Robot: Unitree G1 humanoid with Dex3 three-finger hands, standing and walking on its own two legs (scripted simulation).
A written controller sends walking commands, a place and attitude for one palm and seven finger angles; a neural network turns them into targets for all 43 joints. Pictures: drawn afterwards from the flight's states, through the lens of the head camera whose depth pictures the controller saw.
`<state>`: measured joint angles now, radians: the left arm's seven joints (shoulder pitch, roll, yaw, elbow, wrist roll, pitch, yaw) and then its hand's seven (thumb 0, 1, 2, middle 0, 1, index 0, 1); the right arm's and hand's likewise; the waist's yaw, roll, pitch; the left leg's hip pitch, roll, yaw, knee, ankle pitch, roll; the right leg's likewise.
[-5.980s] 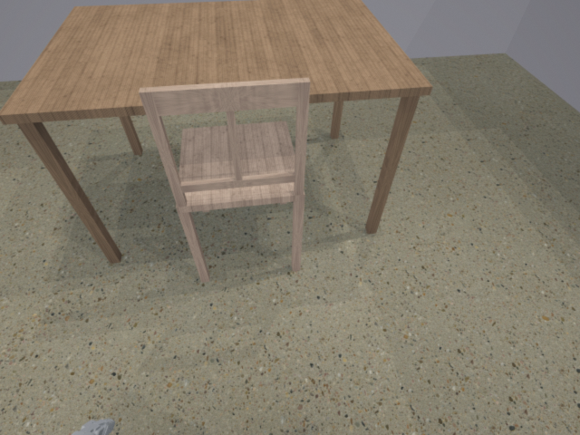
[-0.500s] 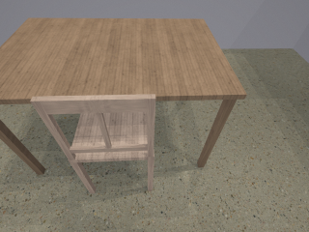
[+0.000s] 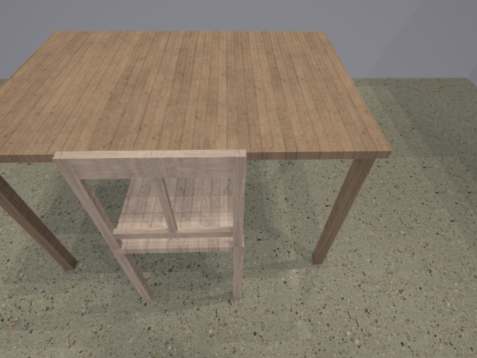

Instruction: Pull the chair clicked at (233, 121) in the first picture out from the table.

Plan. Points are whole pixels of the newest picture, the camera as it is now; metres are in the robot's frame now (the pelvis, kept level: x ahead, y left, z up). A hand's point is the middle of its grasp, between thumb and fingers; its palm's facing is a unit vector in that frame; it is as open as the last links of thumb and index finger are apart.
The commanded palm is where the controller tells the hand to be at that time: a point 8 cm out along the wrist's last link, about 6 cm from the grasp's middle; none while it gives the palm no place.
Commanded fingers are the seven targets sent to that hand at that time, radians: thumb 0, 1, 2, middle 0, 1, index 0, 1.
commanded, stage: shuffle to correct the standing spot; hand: left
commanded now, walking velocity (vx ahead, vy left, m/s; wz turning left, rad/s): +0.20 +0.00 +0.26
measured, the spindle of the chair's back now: (166, 205) +0.48 +0.21 -0.12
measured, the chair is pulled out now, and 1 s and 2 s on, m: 0.00 0.00 0.00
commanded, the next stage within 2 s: come to a stop and stand still in 0.02 s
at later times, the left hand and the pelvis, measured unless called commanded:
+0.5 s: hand (149, 357) +0.16 +0.18 -0.16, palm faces +0.11 -0.95 -0.28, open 7.3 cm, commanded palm none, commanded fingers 0.00 0.90 0.90 -0.20 -0.30 -0.20 -0.30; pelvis +0.06 -0.01 +0.00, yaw +7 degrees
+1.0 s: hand out of the picture +0.02 +0.26 -0.16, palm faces +0.12 -0.95 -0.28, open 7.4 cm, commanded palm none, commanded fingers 0.00 0.90 0.90 -0.20 -0.30 -0.20 -0.30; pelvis +0.04 +0.06 +0.00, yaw +5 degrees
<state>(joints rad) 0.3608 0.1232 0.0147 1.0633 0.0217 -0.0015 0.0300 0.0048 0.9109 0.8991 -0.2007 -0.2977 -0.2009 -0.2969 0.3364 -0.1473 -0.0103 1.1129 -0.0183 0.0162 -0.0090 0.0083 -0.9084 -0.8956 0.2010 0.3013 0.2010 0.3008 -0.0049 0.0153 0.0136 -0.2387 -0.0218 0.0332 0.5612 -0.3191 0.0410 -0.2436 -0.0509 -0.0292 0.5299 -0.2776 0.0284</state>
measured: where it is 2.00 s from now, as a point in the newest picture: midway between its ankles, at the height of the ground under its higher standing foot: outside the picture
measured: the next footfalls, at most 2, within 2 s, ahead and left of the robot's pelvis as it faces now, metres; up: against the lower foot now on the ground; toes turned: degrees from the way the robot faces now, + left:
right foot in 0.36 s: +0.14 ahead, -0.09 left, +0.00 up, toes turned +7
left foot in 0.70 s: +0.08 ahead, +0.14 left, +0.00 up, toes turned +8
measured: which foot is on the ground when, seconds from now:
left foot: down 0.00-0.38, up 0.40-0.68, down 0.70-1.00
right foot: down 0.00-0.08, up 0.10-0.34, down 0.36-1.00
